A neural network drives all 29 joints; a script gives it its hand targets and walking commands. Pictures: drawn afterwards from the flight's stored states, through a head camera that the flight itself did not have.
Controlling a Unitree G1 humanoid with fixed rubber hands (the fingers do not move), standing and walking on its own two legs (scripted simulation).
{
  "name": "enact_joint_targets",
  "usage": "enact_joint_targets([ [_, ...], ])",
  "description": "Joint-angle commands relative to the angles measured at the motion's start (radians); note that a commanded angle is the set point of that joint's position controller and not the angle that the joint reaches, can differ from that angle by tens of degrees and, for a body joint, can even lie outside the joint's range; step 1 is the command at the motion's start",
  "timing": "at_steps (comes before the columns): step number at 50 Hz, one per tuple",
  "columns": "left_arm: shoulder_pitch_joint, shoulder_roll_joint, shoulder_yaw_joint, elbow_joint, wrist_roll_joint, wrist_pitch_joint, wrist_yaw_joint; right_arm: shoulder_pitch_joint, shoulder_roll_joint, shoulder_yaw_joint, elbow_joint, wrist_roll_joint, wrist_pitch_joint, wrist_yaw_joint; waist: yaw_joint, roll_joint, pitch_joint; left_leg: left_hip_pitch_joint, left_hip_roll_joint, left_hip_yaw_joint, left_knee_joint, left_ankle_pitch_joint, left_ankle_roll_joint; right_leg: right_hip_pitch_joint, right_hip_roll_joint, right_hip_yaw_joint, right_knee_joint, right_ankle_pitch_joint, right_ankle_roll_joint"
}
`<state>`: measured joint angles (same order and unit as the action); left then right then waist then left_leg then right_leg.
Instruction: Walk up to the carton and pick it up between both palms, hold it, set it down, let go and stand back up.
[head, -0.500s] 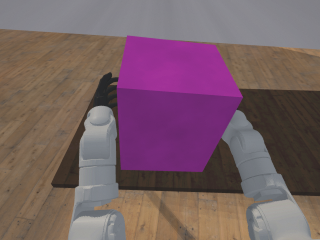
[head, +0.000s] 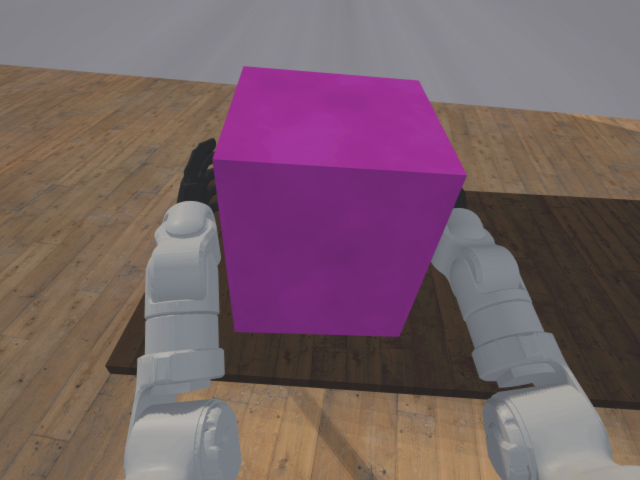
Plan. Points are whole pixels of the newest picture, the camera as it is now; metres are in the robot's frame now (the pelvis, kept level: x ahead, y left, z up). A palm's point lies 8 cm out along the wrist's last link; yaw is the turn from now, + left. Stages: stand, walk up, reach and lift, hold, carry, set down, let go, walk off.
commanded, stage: hold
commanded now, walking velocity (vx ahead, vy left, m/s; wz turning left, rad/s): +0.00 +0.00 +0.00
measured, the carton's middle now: (325, 208) +0.38 -0.01 +0.20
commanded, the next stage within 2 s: none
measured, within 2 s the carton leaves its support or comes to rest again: neither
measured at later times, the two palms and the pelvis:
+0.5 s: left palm (184, 200) +0.36 +0.15 +0.22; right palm (437, 212) +0.36 -0.14 +0.20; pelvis +0.00 +0.02 +0.00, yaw -1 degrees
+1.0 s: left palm (193, 208) +0.36 +0.15 +0.21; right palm (444, 217) +0.36 -0.15 +0.19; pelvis +0.00 +0.00 +0.00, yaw -1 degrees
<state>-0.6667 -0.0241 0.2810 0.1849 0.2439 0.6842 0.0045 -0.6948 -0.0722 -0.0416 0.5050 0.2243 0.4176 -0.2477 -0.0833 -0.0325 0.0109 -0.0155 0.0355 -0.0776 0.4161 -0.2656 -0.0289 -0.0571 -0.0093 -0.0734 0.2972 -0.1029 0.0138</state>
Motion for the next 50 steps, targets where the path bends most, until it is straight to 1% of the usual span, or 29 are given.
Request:
enact_joint_targets([
  [1,-0.79,-0.624,-0.557,-0.199,-0.165,-0.02,-0.135,-0.94,0.678,0.422,-0.418,0.123,-0.072,0.117,-0.018,0.089,-0.468,-0.077,-0.101,0.059,-0.069,0.345,-0.029,0.312,0.086,0.002,0.02,0.184,0.026],
  [4,-0.732,-0.596,-0.568,-0.222,-0.162,-0.002,-0.123,-0.894,0.648,0.449,-0.438,0.141,-0.06,0.122,-0.015,0.097,-0.473,-0.035,-0.099,0.052,-0.048,0.417,-0.041,0.299,0.094,0.009,0.02,0.248,0.023],
  [7,-0.744,-0.634,-0.595,-0.246,-0.173,-0.007,-0.122,-0.901,0.636,0.408,-0.44,0.13,-0.065,0.136,-0.001,0.101,-0.445,-0.05,-0.086,0.048,-0.067,0.384,-0.041,0.262,0.101,0.003,0.016,0.176,0.009],
  [10,-0.724,-0.592,-0.517,-0.109,-0.126,0.014,-0.135,-0.857,0.603,0.359,-0.308,0.085,-0.039,0.144,-0.02,0.071,-0.265,-0.11,-0.082,0.051,-0.107,0.265,-0.033,0.217,0.084,0.001,-0.009,0.063,0.001],
  [12,-0.675,-0.583,-0.465,-0.071,-0.085,0.037,-0.145,-0.89,0.59,0.344,-0.298,0.08,-0.043,0.152,0.003,0.104,-0.239,-0.134,-0.071,0.069,-0.12,0.232,-0.031,0.236,0.083,-0.004,-0.011,0.056,-0.002],
  [15,-0.733,-0.606,-0.507,-0.197,-0.12,0.025,-0.147,-0.896,0.626,0.37,-0.33,0.095,-0.064,0.159,0.005,0.109,-0.381,-0.064,-0.08,0.073,-0.096,0.394,-0.042,0.285,0.094,0.0,0.014,0.177,0.001],
  [17,-0.695,-0.607,-0.488,-0.113,-0.116,0.031,-0.145,-0.919,0.605,0.387,-0.344,0.093,-0.061,0.157,0.004,0.084,-0.377,-0.033,-0.085,0.057,-0.08,0.415,-0.034,0.269,0.095,0.002,-0.012,0.153,-0.003],
  [19,-0.751,-0.604,-0.525,-0.2,-0.146,0.01,-0.136,-0.903,0.602,0.401,-0.361,0.113,-0.075,0.155,-0.001,0.1,-0.457,0.002,-0.081,0.064,-0.061,0.46,-0.051,0.273,0.098,0.001,0.011,0.195,-0.001],
  [20,-0.745,-0.636,-0.542,-0.169,-0.147,0.006,-0.132,-0.943,0.63,0.393,-0.384,0.088,-0.079,0.154,-0.006,0.058,-0.407,-0.033,-0.079,0.054,-0.075,0.407,-0.04,0.257,0.101,-0.01,-0.001,0.149,0.0],
  [21,-0.746,-0.664,-0.588,-0.233,-0.177,-0.003,-0.125,-0.925,0.627,0.4,-0.438,0.098,-0.089,0.155,-0.022,0.061,-0.47,-0.016,-0.069,0.038,-0.051,0.473,-0.047,0.25,0.11,-0.003,0.008,0.191,-0.001],
  [22,-0.715,-0.656,-0.569,-0.182,-0.162,0.004,-0.119,-0.94,0.608,0.394,-0.433,0.1,-0.092,0.158,-0.001,0.101,-0.483,0.008,-0.071,0.039,-0.058,0.486,-0.054,0.242,0.105,-0.004,0.0,0.181,-0.01],
  [23,-0.722,-0.629,-0.527,-0.108,-0.143,0.007,-0.122,-0.901,0.595,0.371,-0.323,0.071,-0.072,0.156,-0.005,0.048,-0.363,-0.042,-0.067,0.045,-0.075,0.408,-0.045,0.22,0.107,-0.008,-0.013,0.117,0.0],
  [25,-0.682,-0.644,-0.545,-0.145,-0.149,0.005,-0.131,-0.909,0.613,0.389,-0.418,0.094,-0.089,0.153,-0.006,0.06,-0.43,-0.047,-0.077,0.057,-0.071,0.404,-0.038,0.275,0.097,-0.005,0.002,0.176,-0.005],
  [27,-0.724,-0.621,-0.523,-0.178,-0.149,-0.011,-0.126,-0.895,0.636,0.392,-0.381,0.088,-0.086,0.153,0.014,0.041,-0.439,-0.064,-0.073,0.059,-0.082,0.382,-0.026,0.276,0.103,0.006,-0.001,0.171,0.006],
  [28,-0.71,-0.598,-0.489,-0.097,-0.123,-0.008,-0.124,-0.883,0.616,0.381,-0.3,0.082,-0.074,0.16,0.017,0.047,-0.335,-0.084,-0.078,0.065,-0.094,0.341,-0.028,0.247,0.095,0.002,-0.013,0.122,0.007],
  [29,-0.766,-0.645,-0.552,-0.219,-0.174,-0.023,-0.125,-0.911,0.649,0.401,-0.398,0.089,-0.1,0.156,-0.013,0.069,-0.502,-0.03,-0.082,0.066,-0.074,0.398,-0.039,0.277,0.099,0.004,0.007,0.197,-0.001],
  [30,-0.672,-0.616,-0.517,-0.115,-0.137,-0.006,-0.129,-0.867,0.623,0.404,-0.386,0.101,-0.086,0.148,0.005,0.068,-0.392,-0.071,-0.086,0.065,-0.072,0.396,-0.029,0.263,0.094,0.013,-0.006,0.199,0.006],
  [33,-0.654,-0.63,-0.547,-0.184,-0.16,-0.006,-0.131,-0.863,0.625,0.428,-0.455,0.106,-0.08,0.135,-0.004,0.03,-0.471,-0.023,-0.084,0.052,-0.054,0.485,-0.033,0.308,0.1,0.013,0.001,0.274,0.016],
  [34,-0.645,-0.623,-0.53,-0.197,-0.137,0.0,-0.132,-0.859,0.636,0.443,-0.438,0.117,-0.08,0.127,0.011,0.074,-0.482,-0.002,-0.088,0.069,-0.053,0.488,-0.038,0.313,0.102,0.023,0.009,0.28,0.015],
  [36,-0.66,-0.622,-0.559,-0.199,-0.142,-0.002,-0.134,-0.89,0.639,0.442,-0.46,0.123,-0.081,0.119,-0.014,0.074,-0.447,-0.019,-0.088,0.065,-0.043,0.466,-0.036,0.317,0.095,0.018,0.011,0.287,0.016],
  [37,-0.64,-0.596,-0.532,-0.19,-0.127,0.001,-0.137,-0.878,0.643,0.45,-0.439,0.12,-0.073,0.121,0.007,0.058,-0.429,-0.043,-0.092,0.065,-0.051,0.438,-0.032,0.325,0.1,0.009,0.003,0.263,0.019],
  [38,-0.667,-0.621,-0.584,-0.29,-0.162,-0.015,-0.134,-0.831,0.643,0.443,-0.456,0.125,-0.08,0.122,-0.003,0.069,-0.485,-0.033,-0.086,0.061,-0.046,0.482,-0.045,0.331,0.107,0.019,0.014,0.297,0.018],
  [41,-0.658,-0.589,-0.55,-0.235,-0.14,-0.008,-0.13,-0.851,0.647,0.459,-0.477,0.126,-0.078,0.123,0.014,0.061,-0.433,-0.059,-0.082,0.058,-0.061,0.406,-0.026,0.305,0.095,0.023,0.01,0.244,0.019],
  [43,-0.699,-0.555,-0.485,-0.102,-0.093,0.01,-0.15,-0.836,0.641,0.374,-0.314,0.069,-0.045,0.126,-0.004,0.076,-0.268,-0.13,-0.09,0.073,-0.115,0.217,-0.009,0.256,0.064,0.014,-0.016,0.089,0.015],
  [44,-0.756,-0.585,-0.539,-0.209,-0.142,-0.005,-0.152,-0.892,0.677,0.411,-0.416,0.083,-0.071,0.134,0.004,0.059,-0.377,-0.133,-0.093,0.071,-0.111,0.234,0.0,0.296,0.074,0.012,0.001,0.118,0.013],
  [45,-0.741,-0.585,-0.543,-0.218,-0.136,-0.008,-0.144,-0.858,0.666,0.392,-0.381,0.085,-0.069,0.143,0.002,0.122,-0.415,-0.114,-0.092,0.071,-0.102,0.262,-0.024,0.288,0.066,0.008,0.009,0.139,0.012],
  [46,-0.731,-0.572,-0.509,-0.186,-0.113,0.0,-0.14,-0.895,0.639,0.398,-0.37,0.078,-0.065,0.147,0.027,0.108,-0.39,-0.119,-0.095,0.072,-0.11,0.269,-0.014,0.289,0.068,0.003,0.006,0.134,0.012],
  [48,-0.777,-0.588,-0.55,-0.25,-0.15,-0.011,-0.131,-0.958,0.668,0.44,-0.471,0.118,-0.086,0.139,0.02,0.118,-0.533,-0.066,-0.092,0.06,-0.068,0.372,-0.024,0.321,0.078,0.008,0.032,0.224,0.013],
  [50,-0.69,-0.597,-0.57,-0.183,-0.166,-0.007,-0.127,-0.957,0.66,0.453,-0.515,0.113,-0.085,0.124,0.011,0.051,-0.526,-0.052,-0.088,0.047,-0.044,0.423,-0.028,0.319,0.089,0.002,0.029,0.259,0.017],
])
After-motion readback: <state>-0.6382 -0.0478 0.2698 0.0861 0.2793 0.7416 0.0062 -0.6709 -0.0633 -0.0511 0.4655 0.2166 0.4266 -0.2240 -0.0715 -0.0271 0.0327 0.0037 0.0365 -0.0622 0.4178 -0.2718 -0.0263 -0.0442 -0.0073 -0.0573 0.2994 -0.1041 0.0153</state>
